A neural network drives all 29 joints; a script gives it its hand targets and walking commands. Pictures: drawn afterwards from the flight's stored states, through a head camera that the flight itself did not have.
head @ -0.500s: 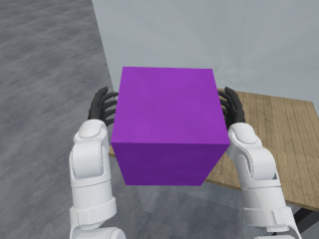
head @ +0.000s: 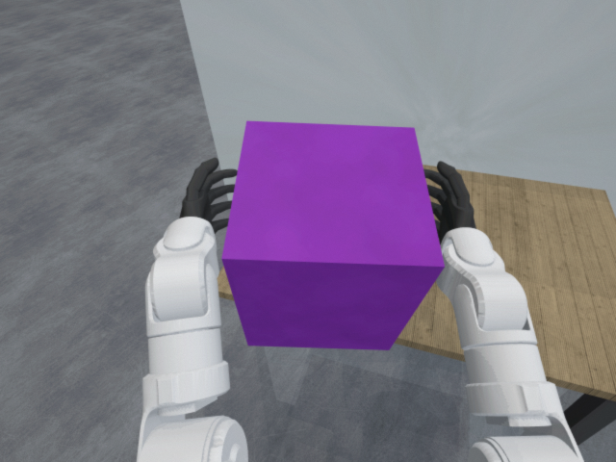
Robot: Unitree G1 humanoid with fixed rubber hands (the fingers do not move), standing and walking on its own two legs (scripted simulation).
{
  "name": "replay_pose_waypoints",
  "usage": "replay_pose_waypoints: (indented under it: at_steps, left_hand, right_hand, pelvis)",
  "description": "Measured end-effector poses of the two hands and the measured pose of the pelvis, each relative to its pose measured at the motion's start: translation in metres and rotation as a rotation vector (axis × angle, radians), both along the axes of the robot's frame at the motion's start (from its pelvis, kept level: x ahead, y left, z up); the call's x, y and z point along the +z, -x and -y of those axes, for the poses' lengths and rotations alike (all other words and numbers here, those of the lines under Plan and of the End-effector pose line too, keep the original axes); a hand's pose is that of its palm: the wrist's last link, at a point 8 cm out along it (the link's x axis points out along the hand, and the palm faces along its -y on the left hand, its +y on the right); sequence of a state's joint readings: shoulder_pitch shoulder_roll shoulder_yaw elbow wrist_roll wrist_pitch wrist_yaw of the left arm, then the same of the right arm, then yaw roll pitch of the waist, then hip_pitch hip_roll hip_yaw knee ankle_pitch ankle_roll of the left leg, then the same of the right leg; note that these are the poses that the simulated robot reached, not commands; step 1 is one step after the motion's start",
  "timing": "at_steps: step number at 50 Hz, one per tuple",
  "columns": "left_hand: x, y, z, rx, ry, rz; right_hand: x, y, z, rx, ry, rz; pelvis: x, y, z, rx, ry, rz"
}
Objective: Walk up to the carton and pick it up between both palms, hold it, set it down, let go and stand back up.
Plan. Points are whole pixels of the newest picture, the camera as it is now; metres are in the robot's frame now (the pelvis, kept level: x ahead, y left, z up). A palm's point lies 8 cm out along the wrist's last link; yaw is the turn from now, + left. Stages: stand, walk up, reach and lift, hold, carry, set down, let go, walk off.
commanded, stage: hold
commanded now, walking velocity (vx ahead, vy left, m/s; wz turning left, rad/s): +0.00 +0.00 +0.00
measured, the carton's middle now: (324, 245) +0.39 -0.02 +0.11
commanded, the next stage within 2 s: none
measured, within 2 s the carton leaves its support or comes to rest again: neither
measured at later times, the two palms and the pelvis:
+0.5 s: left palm (196, 228) +0.35 +0.13 +0.19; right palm (458, 229) +0.34 -0.18 +0.17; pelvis +0.00 -0.01 +0.00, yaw +0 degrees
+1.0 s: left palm (200, 223) +0.37 +0.13 +0.18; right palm (452, 225) +0.35 -0.18 +0.16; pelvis +0.00 +0.00 +0.00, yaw +0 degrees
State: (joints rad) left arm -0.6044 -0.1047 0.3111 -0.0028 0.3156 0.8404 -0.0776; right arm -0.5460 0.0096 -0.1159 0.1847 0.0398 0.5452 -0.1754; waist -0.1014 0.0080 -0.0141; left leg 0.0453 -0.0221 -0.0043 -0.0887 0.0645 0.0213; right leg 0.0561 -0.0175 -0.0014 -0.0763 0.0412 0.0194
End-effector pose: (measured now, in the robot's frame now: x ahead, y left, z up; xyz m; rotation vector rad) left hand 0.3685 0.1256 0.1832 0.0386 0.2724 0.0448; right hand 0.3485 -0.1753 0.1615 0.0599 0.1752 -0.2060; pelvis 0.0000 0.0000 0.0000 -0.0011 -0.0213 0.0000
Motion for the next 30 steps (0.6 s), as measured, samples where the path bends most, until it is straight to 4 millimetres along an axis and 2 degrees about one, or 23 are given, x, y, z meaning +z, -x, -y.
replay_pose_waypoints:
  at_steps: [9, 16, 23, 30]
  left_hand:
    - [0.0, 0.001, -0.001, 0.018, 0.001, 0.004]
    - [0.001, 0.009, -0.001, 0.027, 0.007, 0.01]
    - [0.004, 0.015, 0.0, 0.028, 0.015, 0.01]
    - [0.01, 0.011, 0.002, 0.015, 0.003, 0.01]
  right_hand:
    - [-0.001, -0.004, -0.001, 0.014, -0.002, 0.005]
    - [0.001, 0.002, 0.0, 0.023, -0.002, 0.013]
    - [0.004, 0.008, 0.0, 0.024, -0.006, 0.015]
    - [0.007, 0.007, 0.002, 0.012, -0.016, 0.014]
  pelvis:
    - [0.0, -0.008, 0.0, -0.001, -0.001, 0.01]
    - [0.0, -0.011, 0.004, -0.001, -0.002, 0.034]
    - [0.0, -0.005, 0.008, -0.002, -0.001, 0.042]
    - [0.0, 0.004, 0.007, 0.001, 0.0, 0.03]
